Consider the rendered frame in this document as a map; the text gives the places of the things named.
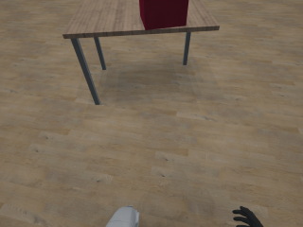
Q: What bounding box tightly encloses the robot right hand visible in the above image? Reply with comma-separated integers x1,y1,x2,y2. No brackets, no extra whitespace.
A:
232,206,263,227

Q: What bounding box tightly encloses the table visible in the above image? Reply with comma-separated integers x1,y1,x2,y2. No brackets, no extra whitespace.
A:
62,0,220,105

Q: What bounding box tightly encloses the carton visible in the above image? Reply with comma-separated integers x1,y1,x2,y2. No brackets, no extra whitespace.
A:
139,0,189,30

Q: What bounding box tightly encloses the robot left thigh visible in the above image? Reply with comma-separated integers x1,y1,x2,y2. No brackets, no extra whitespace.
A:
105,206,139,227

